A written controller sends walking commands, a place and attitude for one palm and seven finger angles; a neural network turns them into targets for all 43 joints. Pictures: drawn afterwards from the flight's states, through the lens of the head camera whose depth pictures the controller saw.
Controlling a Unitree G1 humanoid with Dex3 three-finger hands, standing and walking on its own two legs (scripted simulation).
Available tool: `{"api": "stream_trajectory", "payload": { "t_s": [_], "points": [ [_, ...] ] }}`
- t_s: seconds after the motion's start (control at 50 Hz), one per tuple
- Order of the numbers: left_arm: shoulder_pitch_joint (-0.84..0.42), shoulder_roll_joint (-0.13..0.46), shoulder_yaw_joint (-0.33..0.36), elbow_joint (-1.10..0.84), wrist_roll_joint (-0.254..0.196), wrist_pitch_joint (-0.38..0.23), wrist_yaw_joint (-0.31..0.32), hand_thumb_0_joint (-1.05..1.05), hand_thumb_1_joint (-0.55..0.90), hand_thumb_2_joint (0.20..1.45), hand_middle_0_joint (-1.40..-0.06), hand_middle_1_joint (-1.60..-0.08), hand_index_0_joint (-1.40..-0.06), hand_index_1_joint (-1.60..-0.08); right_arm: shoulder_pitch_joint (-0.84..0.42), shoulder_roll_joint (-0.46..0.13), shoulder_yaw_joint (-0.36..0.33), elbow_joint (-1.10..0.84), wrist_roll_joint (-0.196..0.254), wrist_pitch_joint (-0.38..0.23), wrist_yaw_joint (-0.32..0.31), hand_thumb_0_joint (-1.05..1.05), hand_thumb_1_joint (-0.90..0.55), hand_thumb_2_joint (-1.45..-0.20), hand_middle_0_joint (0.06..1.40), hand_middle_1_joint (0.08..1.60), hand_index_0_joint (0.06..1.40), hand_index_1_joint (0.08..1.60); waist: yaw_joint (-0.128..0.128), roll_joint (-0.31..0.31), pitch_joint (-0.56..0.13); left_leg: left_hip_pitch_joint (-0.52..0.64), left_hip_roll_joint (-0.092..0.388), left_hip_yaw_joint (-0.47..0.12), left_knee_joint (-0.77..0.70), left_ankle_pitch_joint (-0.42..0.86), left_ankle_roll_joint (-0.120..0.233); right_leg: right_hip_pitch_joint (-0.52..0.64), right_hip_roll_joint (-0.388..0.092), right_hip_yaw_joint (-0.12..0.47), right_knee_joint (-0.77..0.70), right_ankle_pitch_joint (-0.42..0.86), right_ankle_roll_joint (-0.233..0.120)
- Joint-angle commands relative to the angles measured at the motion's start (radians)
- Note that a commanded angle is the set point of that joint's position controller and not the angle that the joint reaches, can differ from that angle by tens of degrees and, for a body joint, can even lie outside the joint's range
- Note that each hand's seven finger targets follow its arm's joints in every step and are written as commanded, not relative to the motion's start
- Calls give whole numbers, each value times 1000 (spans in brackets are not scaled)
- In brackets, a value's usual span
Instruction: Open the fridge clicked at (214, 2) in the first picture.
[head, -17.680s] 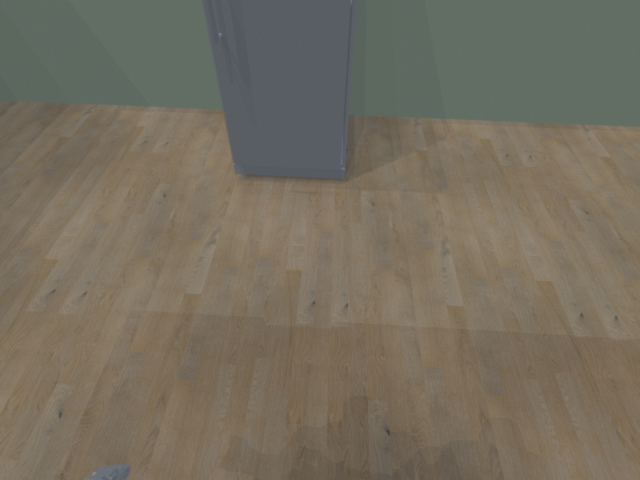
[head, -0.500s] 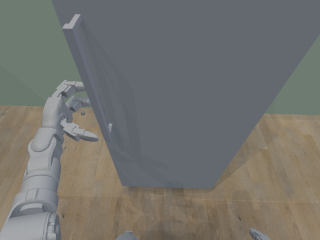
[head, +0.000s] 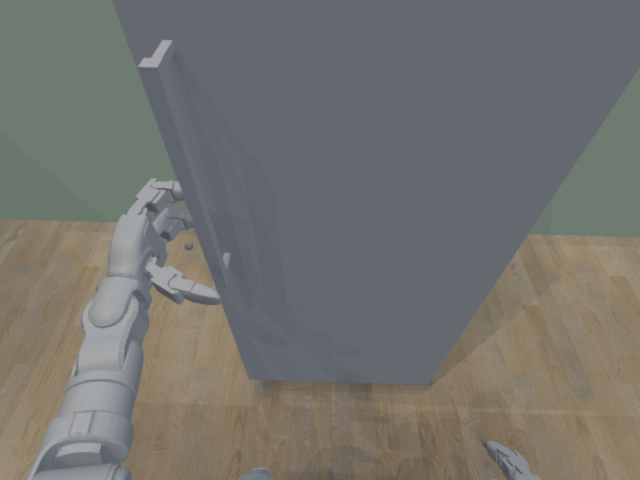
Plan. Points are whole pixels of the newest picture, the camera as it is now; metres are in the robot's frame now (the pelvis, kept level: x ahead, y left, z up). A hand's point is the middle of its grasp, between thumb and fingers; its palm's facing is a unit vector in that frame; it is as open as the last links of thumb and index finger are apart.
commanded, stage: slide the fingers in behind the handle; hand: left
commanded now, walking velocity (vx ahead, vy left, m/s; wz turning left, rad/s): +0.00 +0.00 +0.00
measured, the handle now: (200, 193) +0.44 +0.17 +0.13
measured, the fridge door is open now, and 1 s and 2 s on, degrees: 0 0 0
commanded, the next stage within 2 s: grip the handle and tug to test in 1.28 s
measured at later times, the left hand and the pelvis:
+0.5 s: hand (204, 243) +0.38 +0.16 +0.10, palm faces -0.01 -1.00 -0.02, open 14.0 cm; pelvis +0.00 -0.01 +0.00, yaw +0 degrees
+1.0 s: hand (204, 244) +0.38 +0.16 +0.09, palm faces -0.01 -1.00 +0.00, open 14.0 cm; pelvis +0.00 -0.01 +0.00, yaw +0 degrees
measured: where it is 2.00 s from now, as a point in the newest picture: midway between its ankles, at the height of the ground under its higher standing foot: outside the picture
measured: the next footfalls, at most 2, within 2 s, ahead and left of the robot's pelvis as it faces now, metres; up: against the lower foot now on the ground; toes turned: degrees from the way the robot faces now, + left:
none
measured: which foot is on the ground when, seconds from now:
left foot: down 0.00-1.00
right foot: down 0.00-1.00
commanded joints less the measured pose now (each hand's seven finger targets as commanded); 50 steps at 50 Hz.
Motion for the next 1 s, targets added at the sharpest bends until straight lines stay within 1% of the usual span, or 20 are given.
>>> {"api": "stream_trajectory", "payload": {
  "t_s": [0.0,0.06,0.12,0.16,0.2,0.22,0.32,0.34,0.38,0.4,0.42,0.46,0.5,0.6,0.62,0.72,0.8,0.86,0.92,0.98],
  "points": [
    [-328,167,31,-237,-9,-59,24,0,-500,300,-300,-1200,-300,-1200,-26,-140,-50,-126,4,-48,-12,0,-900,-900,200,300,200,300,-7,-1,-245,311,-28,12,-101,164,43,-36,43,-56,-123,292,-29],
    [-368,142,3,-243,0,-52,34,0,-500,300,-300,-1200,-300,-1200,-35,-137,-47,-127,4,-48,-11,0,-900,-900,200,300,200,300,-13,20,-229,315,-29,11,-110,134,40,-55,39,-54,-131,266,-28],
    [-359,147,5,-253,6,-59,41,0,-500,300,-300,-1200,-300,-1200,-36,-137,-49,-126,2,-50,-11,0,-900,-900,200,300,200,300,-7,25,-264,332,-31,11,-103,154,41,-41,37,-49,-127,286,-30],
    [-381,132,-4,-235,0,-57,42,0,-500,300,-300,-1200,-300,-1200,-36,-137,-49,-121,2,-50,-12,0,-900,-900,200,300,200,300,-17,-17,-249,320,-32,13,-103,142,43,-41,37,-49,-135,287,-25],
    [-359,161,21,-218,1,-58,43,0,-500,300,-300,-1200,-300,-1200,-30,-142,-49,-118,1,-47,-14,0,-900,-900,200,300,200,300,-7,-31,-253,304,-35,17,-100,152,45,-14,37,-46,-135,299,-27],
    [-355,136,3,-207,1,-55,40,0,-500,300,-300,-1200,-300,-1200,-42,-135,-47,-121,3,-47,-13,0,-900,-900,200,300,200,300,-7,-4,-243,306,-35,24,-101,143,44,-29,34,-42,-138,296,-24],
    [-342,166,36,-200,-3,-62,40,0,-500,300,-300,-1200,-300,-1200,-38,-134,-49,-120,1,-40,-12,0,-900,-900,200,300,200,300,4,-21,-262,295,-38,29,-96,166,47,5,32,-35,-137,335,-24],
    [-378,168,29,-218,-4,-65,38,0,-500,300,-300,-1200,-300,-1200,-40,-135,-48,-121,1,-39,-12,0,-900,-900,200,300,200,300,-3,4,-266,298,-40,31,-95,162,47,0,31,-31,-137,337,-22],
    [-384,172,39,-193,-7,-65,37,0,-500,300,-300,-1200,-300,-1200,-34,-135,-51,-114,1,-36,-14,0,-900,-900,200,300,200,300,-9,-35,-256,290,-39,33,-93,160,49,2,33,-28,-143,342,-19],
    [-358,180,46,-195,-8,-69,35,0,-500,300,-300,-1200,-300,-1200,-31,-137,-52,-117,1,-36,-14,0,-900,-900,200,300,200,300,1,-38,-262,280,-41,34,-90,167,51,19,33,-28,-140,347,-21],
    [-357,157,29,-211,-12,-73,31,0,-500,300,-300,-1200,-300,-1200,-38,-133,-52,-119,3,-39,-12,0,-900,-900,200,300,200,300,0,-14,-276,295,-42,38,-92,172,50,15,30,-26,-140,357,-20],
    [-343,169,38,-211,-9,-73,30,0,-500,300,-300,-1200,-300,-1200,-32,-134,-54,-116,3,-37,-11,0,-900,-900,200,300,200,300,4,5,-269,299,-41,36,-89,188,47,12,32,-29,-133,373,-23],
    [-318,138,16,-231,-16,-73,27,0,-500,300,-300,-1200,-300,-1200,-30,-132,-56,-123,2,-41,-8,0,-900,-900,200,300,200,300,3,-10,-278,303,-43,37,-84,201,51,22,34,-32,-132,388,-22],
    [-364,176,45,-206,-16,-61,33,0,-500,300,-300,-1200,-300,-1200,-30,-138,-57,-113,3,-33,-13,0,-900,-900,200,300,200,300,-9,-46,-239,273,-44,41,-87,165,56,13,31,-23,-148,362,-15],
    [-372,191,57,-228,-14,-67,33,0,-500,300,-300,-1200,-300,-1200,-32,-139,-57,-114,1,-33,-14,0,-900,-900,200,300,200,300,0,-33,-276,283,-44,38,-90,176,53,27,28,-20,-141,374,-16],
    [-338,152,33,-220,-19,-80,26,0,-500,300,-300,-1200,-300,-1200,-32,-131,-58,-113,1,-38,-12,0,-900,-900,200,300,200,300,-1,-15,-279,300,-42,40,-84,196,51,18,32,-25,-135,390,-18],
    [-315,137,17,-217,-16,-69,23,0,-500,300,-300,-1200,-300,-1200,-32,-135,-57,-118,2,-37,-8,0,-900,-900,200,300,200,300,1,8,-260,296,-42,39,-84,195,50,7,34,-31,-132,379,-22],
    [-374,146,19,-187,-11,-53,34,0,-500,300,-300,-1200,-300,-1200,-30,-139,-55,-110,3,-33,-10,0,-900,-900,200,300,200,300,-15,-25,-228,281,-38,28,-90,155,48,-24,34,-36,-139,334,-20],
    [-412,171,37,-203,-4,-61,43,0,-500,300,-300,-1200,-300,-1200,-33,-138,-55,-113,0,-30,-14,0,-900,-900,200,300,200,300,-11,-1,-271,299,-39,28,-87,162,47,-16,31,-32,-134,328,-22],
    [-415,143,19,-204,-4,-75,43,0,-500,300,-300,-1200,-300,-1200,-32,-133,-53,-112,-2,-33,-12,0,-900,-900,200,300,200,300,-8,9,-288,319,-37,24,-83,183,44,-17,34,-38,-125,341,-26]
  ]
}}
